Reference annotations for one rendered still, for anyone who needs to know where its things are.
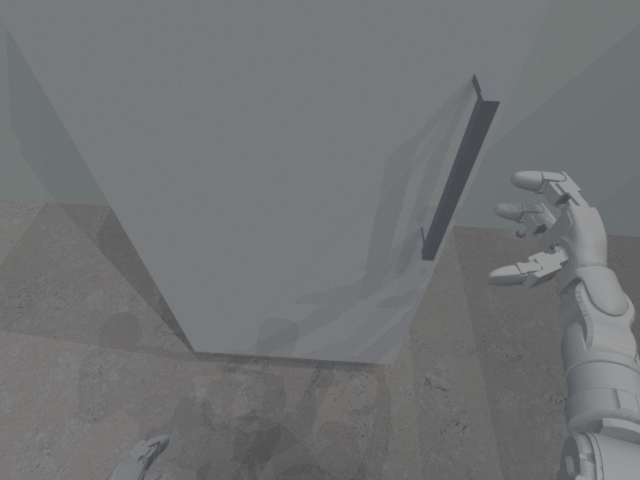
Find robot right hand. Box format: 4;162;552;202
487;171;608;289

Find robot left hand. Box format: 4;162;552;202
109;434;169;480

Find fridge door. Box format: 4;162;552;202
0;0;552;365

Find right robot forearm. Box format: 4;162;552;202
555;266;640;445

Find right robot upper arm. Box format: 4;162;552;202
556;431;640;480

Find handle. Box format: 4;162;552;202
421;73;500;261

